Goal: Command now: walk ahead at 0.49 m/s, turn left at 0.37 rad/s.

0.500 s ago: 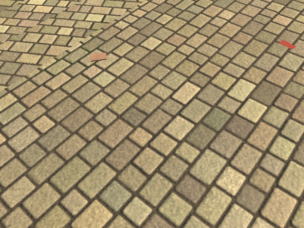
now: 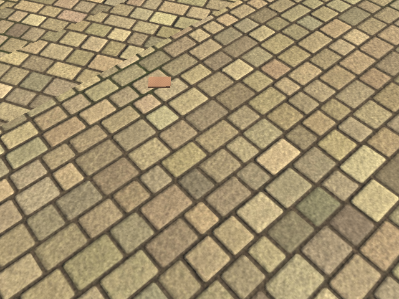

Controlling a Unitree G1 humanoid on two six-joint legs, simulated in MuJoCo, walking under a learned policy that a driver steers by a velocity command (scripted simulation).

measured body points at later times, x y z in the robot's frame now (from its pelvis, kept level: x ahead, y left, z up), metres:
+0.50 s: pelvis +0.19 -0.01 +0.02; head +0.23 +0.01 +0.47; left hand +0.32 +0.27 -0.09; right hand +0.25 -0.28 -0.11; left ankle +0.13 +0.03 -0.72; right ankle +0.32 -0.11 -0.68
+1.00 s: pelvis +0.35 +0.01 +0.03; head +0.37 +0.01 +0.48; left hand +0.21 +0.23 -0.10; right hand +0.59 -0.15 -0.09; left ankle +0.38 +0.18 -0.67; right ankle +0.32 -0.09 -0.72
